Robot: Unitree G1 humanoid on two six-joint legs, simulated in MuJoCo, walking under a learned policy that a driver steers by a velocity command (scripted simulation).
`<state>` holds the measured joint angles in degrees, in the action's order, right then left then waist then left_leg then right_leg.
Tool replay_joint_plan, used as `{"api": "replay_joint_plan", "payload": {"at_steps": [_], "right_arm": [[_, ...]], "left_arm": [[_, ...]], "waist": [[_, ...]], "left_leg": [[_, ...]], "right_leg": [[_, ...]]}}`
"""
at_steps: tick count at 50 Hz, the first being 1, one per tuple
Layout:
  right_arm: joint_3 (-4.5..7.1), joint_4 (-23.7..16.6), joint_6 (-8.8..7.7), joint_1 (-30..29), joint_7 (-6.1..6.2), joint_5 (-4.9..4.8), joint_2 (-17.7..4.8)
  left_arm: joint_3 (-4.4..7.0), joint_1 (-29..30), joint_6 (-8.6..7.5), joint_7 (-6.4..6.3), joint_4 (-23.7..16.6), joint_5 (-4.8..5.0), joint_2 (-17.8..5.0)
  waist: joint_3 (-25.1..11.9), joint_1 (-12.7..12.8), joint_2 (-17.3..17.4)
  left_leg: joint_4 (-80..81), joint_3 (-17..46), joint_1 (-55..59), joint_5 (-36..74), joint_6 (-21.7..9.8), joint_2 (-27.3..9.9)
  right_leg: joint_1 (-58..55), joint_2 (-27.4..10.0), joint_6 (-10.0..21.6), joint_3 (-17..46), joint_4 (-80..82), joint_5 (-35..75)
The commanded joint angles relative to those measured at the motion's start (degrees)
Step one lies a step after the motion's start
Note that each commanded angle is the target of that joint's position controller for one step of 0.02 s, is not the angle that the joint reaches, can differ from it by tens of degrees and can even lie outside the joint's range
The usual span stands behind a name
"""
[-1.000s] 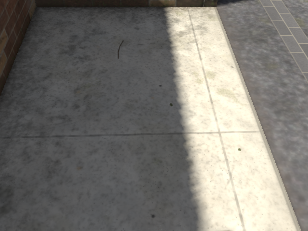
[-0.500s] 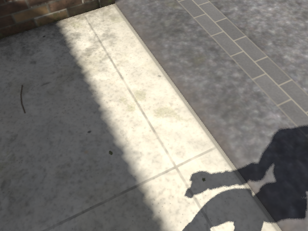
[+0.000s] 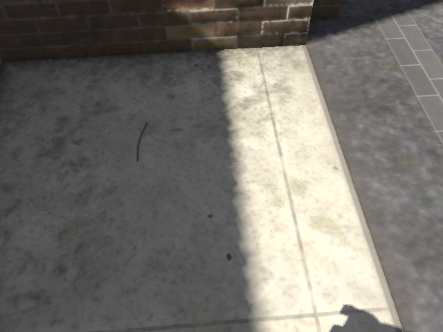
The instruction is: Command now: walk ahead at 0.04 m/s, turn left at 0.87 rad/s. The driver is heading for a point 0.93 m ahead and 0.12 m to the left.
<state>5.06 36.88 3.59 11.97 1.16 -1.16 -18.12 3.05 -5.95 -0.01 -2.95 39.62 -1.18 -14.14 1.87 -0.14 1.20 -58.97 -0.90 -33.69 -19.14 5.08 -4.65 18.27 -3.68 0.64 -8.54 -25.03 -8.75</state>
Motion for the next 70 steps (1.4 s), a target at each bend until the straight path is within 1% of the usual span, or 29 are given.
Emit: {"api": "replay_joint_plan", "payload": {"at_steps": [1, 4, 5, 6, 7, 8, 9, 10, 11, 12, 14, 16, 18, 22, 25, 27, 28, 29, 30, 31, 32, 33, 35, 37, 38, 39, 46, 54, 70], "right_arm": [[0.33, -5.1, -0.25, 0.2, -1.55, -0.06, -2.3], [1.25, -5.6, 0.85, 0.7, -2.38, -0.15, -3.5], [1.67, -5.0, 1.07, 2.3, -2.27, -0.13, -3.5], [2.61, -4.0, 1.11, 5.1, -1.64, 0.24, -5.2], [4.67, -4.2, 0.72, 8.0, -0.51, 0.49, -12.3], [5.17, -6.7, -0.61, 5.9, -0.46, 2.36, -17.8], [4.61, -7.1, -2.17, 6.0, -1.11, 3.15, -14.5], [4.01, -6.7, -3.16, 4.1, -0.96, 2.62, -13.3], [3.55, -7.2, -3.21, 0.6, -0.43, 1.09, -11.3], [2.88, -7.9, -2.76, -2.4, 0.09, 0.04, -9.5], [2.04, -8.9, -2.17, -4.2, 0.95, 0.45, -7.8], [1.78, -8.7, -2.22, -3.2, 1.36, 0.75, -7.3], [1.71, -8.2, -2.13, -2.2, 1.55, 0.77, -7.6], [1.26, -8.2, -1.68, -2.9, 0.9, 1.61, -7.7], [0.68, -7.9, -1.55, -3.4, 0.18, 1.58, -7.1], [0.15, -7.7, -1.55, -4.6, 0.03, 1.18, -6.1], [-0.23, -7.5, -1.55, -5.4, 0.05, 0.8, -5.2], [-0.52, -7.1, -1.77, -3.8, 0.11, 0.94, -4.0], [-0.99, -7.1, -2.23, -1.0, 0.12, 2.09, -2.2], [-0.88, -7.3, -2.71, 0.6, -0.07, 1.93, -2.1], [-0.27, -6.7, -2.89, -0.8, 0.11, 2.3, -4.5], [0.14, -6.6, -2.81, -2.8, 0.15, 1.93, -4.9], [-0.36, -6.3, -2.1, -4.2, -0.03, 2.29, -2.2], [-0.83, -5.9, -1.81, -3.6, -0.6, 2.26, -0.7], [-0.54, -5.4, -1.81, -3.4, -0.71, 2.24, -1.8], [-0.35, -5.1, -2.01, -2.4, -0.84, 2.13, -1.6], [-0.48, -4.1, -3.69, -1.3, -0.53, 2.24, -0.7], [-0.5, -4.0, -3.88, 0.7, 0.13, 2.16, 0.2], [-0.28, -3.7, -3.63, 1.8, 1.0, 1.99, 2.2]], "left_arm": [[3.5, 2.8, -0.69, 0.13, -3.3, 0.53, -10.7], [4.31, 2.2, -0.94, 1.18, -2.2, 2.06, -11.5], [4.35, 2.1, -0.87, 1.42, -1.7, 2.57, -10.9], [4.13, -0.6, -0.66, 1.79, -0.4, 2.62, -9.0], [3.72, -2.3, -0.32, 2.19, -0.6, 1.11, -6.6], [3.05, 3.0, -0.44, 1.6, -5.6, -0.59, -5.6], [3.78, 7.8, -0.62, 1.16, -6.0, -0.34, -8.2], [3.83, 7.9, -0.74, 0.78, -5.9, 0.78, -8.0], [4.06, 5.6, -0.74, 0.16, -4.4, 0.63, -8.1], [4.35, 4.3, -0.78, -0.22, -3.9, 0.1, -9.0], [4.24, 2.1, -1.06, 0.32, -2.7, 0.11, -8.3], [3.55, 1.6, -0.98, 0.77, -1.7, 0.7, -7.0], [2.76, 2.5, -0.77, 1.1, -1.7, 0.84, -5.8], [2.44, 2.5, -0.47, 1.87, -1.8, 1.25, -6.5], [2.36, 1.9, -0.77, 2.34, -2.1, 1.44, -6.9], [2.16, 0.4, -1.26, 2.79, -2.0, 1.48, -6.2], [1.97, -1.2, -1.63, 3.1, -1.6, 1.27, -5.4], [2.05, -1.8, -1.89, 3.21, -1.7, 0.42, -6.2], [2.73, -2.4, -1.95, 2.92, -2.5, -0.84, -10.2], [2.53, -0.1, -1.78, 2.79, -1.6, -1.25, -10.4], [1.59, 1.9, -1.91, 2.73, -2.6, -0.87, -6.8], [1.44, 2.6, -1.92, 2.58, -2.6, -0.37, -6.2], [1.61, 2.3, -1.9, 2.28, -2.4, 0.72, -7.3], [1.17, 0.7, -1.91, 2.25, -2.2, 0.42, -6.4], [1.07, -1.0, -1.88, 2.38, -2.3, 0.2, -6.1], [1.11, -0.5, -1.82, 2.46, -2.5, 0.21, -6.5], [0.66, -1.2, -1.51, 2.44, -3.0, 0.48, -4.4], [0.53, -1.4, -1.9, 2.85, -2.1, 0.65, -3.4], [0.54, -3.1, -2.51, 2.59, 0.9, 0.9, -2.7]], "waist": [[-9.3, -0.1, -9.7], [-8.7, -0.9, -9.9], [-8.9, -1.9, -8.8], [-8.1, -2.5, -5.0], [-5.9, -1.9, 10.7], [-6.6, -1.5, 21.4], [-9.7, -5.1, 12.3], [-8.2, -3.1, 9.6], [-7.5, -0.8, 5.7], [-7.7, 0.6, 6.0], [-10.0, 1.7, 6.2], [-11.2, 1.0, 5.1], [-11.2, 0.0, 5.6], [-9.4, -1.1, 7.7], [-8.2, -1.6, 8.1], [-7.9, -0.4, 8.0], [-7.6, 1.1, 7.5], [-7.7, 1.0, 5.6], [-8.9, -1.2, -3.2], [-7.7, -4.5, -13.9], [-7.4, -3.0, -13.4], [-6.9, -2.2, -12.0], [-6.2, -1.5, -10.7], [-5.7, -1.2, -9.0], [-4.9, 0.2, -5.8], [-4.0, -0.2, -4.9], [-3.7, 1.0, 1.0], [-3.5, 0.2, -0.3], [-3.0, 0.1, -1.0]], "left_leg": [[8.5, -1.6, 6.3, 0.8, -1.8, -0.7], [19.1, -4.2, 12.0, 2.1, -4.8, 0.8], [24.6, -5.1, 16.2, 5.3, -6.4, 2.3], [29.8, -3.2, 21.8, 10.0, -8.7, 3.8], [35.9, 13.5, 30.5, 31.1, -13.9, -6.7], [38.7, 34.0, 31.9, 35.3, -25.1, -16.8], [40.2, 31.7, 31.4, 29.5, -25.8, -15.9], [40.3, 27.9, 30.0, 25.8, -22.6, -12.8], [39.2, 24.1, 28.6, 23.6, -19.2, -9.9], [38.5, 22.5, 26.8, 24.2, -17.7, -8.8], [37.4, 19.9, 24.8, 27.3, -16.9, -6.6], [36.3, 18.9, 25.6, 28.6, -16.6, -5.8], [35.6, 19.2, 25.5, 27.1, -16.6, -5.5], [35.5, 22.3, 21.4, 22.5, -17.7, -6.0], [34.3, 25.0, 20.8, 24.0, -18.3, -6.2], [32.9, 25.6, 20.6, 24.7, -17.4, -4.9], [32.1, 24.9, 19.2, 22.8, -15.8, -3.3], [31.3, 23.9, 17.1, 17.5, -13.1, -1.3], [24.6, 19.1, 13.6, 7.1, -9.4, 3.6], [22.1, 11.7, 12.0, -4.7, -6.2, 8.8], [21.0, 10.0, 14.0, -6.3, -4.2, 6.8], [21.9, 9.1, 14.7, -3.5, -3.8, 6.4], [27.2, 8.6, 17.4, 3.3, -3.5, 5.6], [29.9, 8.9, 21.1, 9.5, -4.0, 4.6], [29.7, 9.3, 20.5, 9.0, -5.2, 4.8], [30.1, 9.7, 18.8, 8.1, -6.0, 4.8], [32.8, 11.9, 16.3, 8.5, -6.1, 3.4], [32.1, 11.5, 18.3, 9.8, -5.8, 3.5], [31.4, 10.3, 20.6, 12.6, -4.9, 4.0]], "right_leg": [[-8.0, -15.8, 11.4, 7.1, 6.8, 13.9], [-8.9, -17.1, 8.3, 4.6, 3.0, 11.4], [-7.5, -16.1, 5.9, 2.6, -0.4, 8.3], [-3.3, -13.2, 2.3, 0.0, -6.9, 2.5], [11.1, -6.4, -3.5, -5.7, -24.1, -14.5], [27.2, 2.2, -6.6, 2.1, -38.3, -29.5], [28.2, 2.3, -5.1, 10.7, -45.4, -27.9], [28.3, 2.3, -3.4, 12.9, -45.4, -22.3], [27.7, 1.3, -3.0, 13.9, -43.6, -17.2], [26.3, 1.4, -3.0, 14.2, -41.8, -14.0], [21.8, 3.2, -3.7, 13.3, -41.1, -9.8], [19.8, 3.9, -4.4, 12.9, -35.5, -7.7], [17.3, 3.9, -5.0, 12.8, -29.6, -7.0], [11.1, 3.7, -4.6, 12.2, -23.1, -9.8], [7.6, 3.7, -3.7, 11.7, -18.5, -12.5], [3.2, 3.8, -2.7, 11.1, -10.8, -10.0], [-1.7, 3.8, -1.8, 10.5, -2.7, -3.3], [-6.8, 1.6, -0.6, 12.5, 1.6, 4.5], [-11.3, -6.9, 2.5, 20.4, 2.3, 16.7], [-7.7, -12.5, 10.3, 27.1, 3.5, 20.7], [-5.1, -13.9, 13.0, 28.9, 5.3, 16.0], [-5.7, -11.4, 11.4, 26.8, 4.8, 12.2], [-5.7, -7.5, 7.5, 22.7, 3.6, 6.4], [-4.0, -4.6, 4.6, 19.6, 2.3, 1.6], [-2.8, -2.8, 3.3, 17.7, 2.5, -2.8], [-3.5, -2.0, 2.5, 16.3, 2.0, -5.8], [-6.0, 0.5, 1.7, 13.0, -2.2, -3.6], [-4.8, 0.9, 1.4, 12.8, -2.0, -2.6], [-3.6, 0.9, 1.6, 13.2, -0.7, -2.8]]}}
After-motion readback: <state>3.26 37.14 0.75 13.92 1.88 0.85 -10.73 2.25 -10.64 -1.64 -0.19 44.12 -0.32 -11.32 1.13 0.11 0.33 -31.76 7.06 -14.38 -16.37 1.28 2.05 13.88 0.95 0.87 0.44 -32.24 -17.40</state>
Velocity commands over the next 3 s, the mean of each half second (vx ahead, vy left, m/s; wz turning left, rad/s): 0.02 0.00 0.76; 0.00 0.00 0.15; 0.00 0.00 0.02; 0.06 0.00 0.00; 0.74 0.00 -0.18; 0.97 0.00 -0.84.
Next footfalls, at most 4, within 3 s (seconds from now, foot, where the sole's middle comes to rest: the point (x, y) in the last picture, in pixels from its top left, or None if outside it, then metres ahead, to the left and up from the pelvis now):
0.12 left None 0.03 0.15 -0.78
0.58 right None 0.12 -0.07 -0.78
2.22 left None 0.11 0.22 -0.78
2.72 right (163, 301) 0.55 0.21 -0.77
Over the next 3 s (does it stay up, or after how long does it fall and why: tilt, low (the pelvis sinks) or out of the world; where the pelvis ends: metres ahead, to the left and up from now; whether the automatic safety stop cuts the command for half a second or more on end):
stays up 0.63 0.23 -0.01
